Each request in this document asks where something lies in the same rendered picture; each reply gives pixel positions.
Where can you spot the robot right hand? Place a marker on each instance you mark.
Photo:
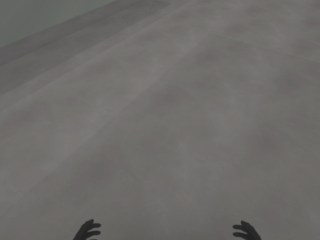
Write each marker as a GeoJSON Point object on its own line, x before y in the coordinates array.
{"type": "Point", "coordinates": [247, 228]}

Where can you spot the robot left hand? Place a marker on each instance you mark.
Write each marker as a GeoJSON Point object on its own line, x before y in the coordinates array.
{"type": "Point", "coordinates": [83, 233]}

